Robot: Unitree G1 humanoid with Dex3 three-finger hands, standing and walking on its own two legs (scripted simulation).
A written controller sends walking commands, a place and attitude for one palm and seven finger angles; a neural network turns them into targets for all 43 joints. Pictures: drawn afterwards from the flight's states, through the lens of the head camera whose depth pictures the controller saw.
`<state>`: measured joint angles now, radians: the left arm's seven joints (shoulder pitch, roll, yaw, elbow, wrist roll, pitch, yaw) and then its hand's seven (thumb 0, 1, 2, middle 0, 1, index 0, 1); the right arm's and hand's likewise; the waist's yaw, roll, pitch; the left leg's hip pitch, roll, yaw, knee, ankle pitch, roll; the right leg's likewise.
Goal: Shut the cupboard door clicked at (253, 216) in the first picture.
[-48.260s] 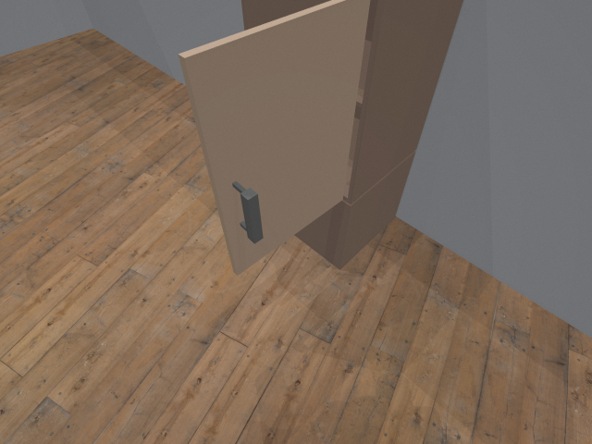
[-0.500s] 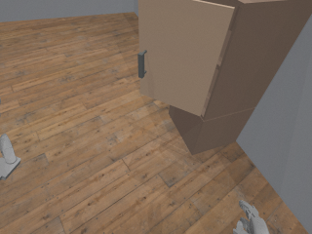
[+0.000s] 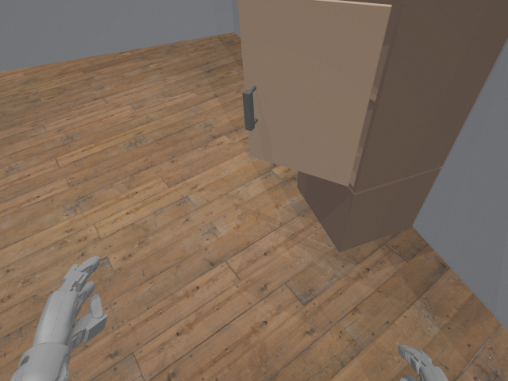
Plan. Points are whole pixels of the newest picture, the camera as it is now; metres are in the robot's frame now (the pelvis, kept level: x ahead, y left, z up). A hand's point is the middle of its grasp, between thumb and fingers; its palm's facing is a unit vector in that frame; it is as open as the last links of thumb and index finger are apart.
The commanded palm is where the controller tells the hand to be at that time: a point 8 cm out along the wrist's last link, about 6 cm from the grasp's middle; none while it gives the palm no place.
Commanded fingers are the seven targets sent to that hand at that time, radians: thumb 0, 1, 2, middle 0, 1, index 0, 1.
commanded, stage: let the arm hang, fingers relaxed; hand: left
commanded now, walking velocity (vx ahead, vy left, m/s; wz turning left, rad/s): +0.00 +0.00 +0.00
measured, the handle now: (251, 108) +1.00 +0.09 -0.09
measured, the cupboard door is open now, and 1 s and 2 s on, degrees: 42 42 42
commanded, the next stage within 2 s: look to check the result in 0.98 s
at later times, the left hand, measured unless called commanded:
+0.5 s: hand out of the picture -0.05 +0.22 -0.15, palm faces +0.02 -0.96 -0.29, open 7.3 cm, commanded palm none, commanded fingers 0.00 0.90 0.90 -0.20 -0.30 -0.20 -0.30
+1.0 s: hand out of the picture +0.06 +0.20 -0.15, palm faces -0.02 -0.96 -0.26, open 7.4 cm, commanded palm none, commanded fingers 0.00 0.90 0.90 -0.20 -0.30 -0.20 -0.30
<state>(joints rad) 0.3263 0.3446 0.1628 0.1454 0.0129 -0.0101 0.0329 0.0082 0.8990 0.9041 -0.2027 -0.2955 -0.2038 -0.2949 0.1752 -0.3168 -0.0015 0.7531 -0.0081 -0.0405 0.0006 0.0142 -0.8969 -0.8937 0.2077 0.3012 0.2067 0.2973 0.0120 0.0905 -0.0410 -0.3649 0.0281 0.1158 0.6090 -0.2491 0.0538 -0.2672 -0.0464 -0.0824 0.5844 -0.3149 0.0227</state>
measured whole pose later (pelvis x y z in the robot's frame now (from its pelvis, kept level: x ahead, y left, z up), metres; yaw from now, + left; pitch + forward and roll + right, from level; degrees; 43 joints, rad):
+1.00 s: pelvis +0.00 -0.01 +0.02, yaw +0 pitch -2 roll +0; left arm 0.18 0.25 0.02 1.11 0.02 -0.01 0.00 0.01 0.91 0.90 -0.21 -0.30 -0.21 -0.29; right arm 0.18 -0.28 -0.03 1.12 -0.02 0.00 -0.01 0.01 -0.90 -0.89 0.20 0.30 0.20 0.30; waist -0.01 0.01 0.03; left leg -0.21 0.01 0.12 0.37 -0.13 0.04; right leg -0.13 -0.04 -0.07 0.38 -0.21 0.01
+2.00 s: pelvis +0.04 -0.02 +0.00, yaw +8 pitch -2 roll -1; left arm 0.17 0.23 0.04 1.02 0.03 0.02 0.03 0.01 0.90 0.90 -0.21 -0.30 -0.21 -0.29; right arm 0.19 -0.23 -0.04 1.06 -0.02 0.06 0.00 0.01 -0.90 -0.89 0.20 0.30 0.20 0.30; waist -0.01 0.00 0.10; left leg -0.36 0.02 0.06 0.82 -0.46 -0.02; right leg -0.09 -0.07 -0.20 0.51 -0.37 0.00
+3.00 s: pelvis +0.06 +0.06 -0.01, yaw +47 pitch -1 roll +1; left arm 0.39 0.23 0.07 1.03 0.02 0.02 -0.01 0.01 0.91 0.90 -0.21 -0.30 -0.21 -0.29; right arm 0.08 -0.23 -0.04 0.87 -0.03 -0.03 0.03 0.01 -0.90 -0.89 0.20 0.30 0.20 0.30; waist 0.04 -0.05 0.13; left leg -0.37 0.01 0.13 0.67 -0.28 0.06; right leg -0.27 -0.19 -0.12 1.09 -0.50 0.06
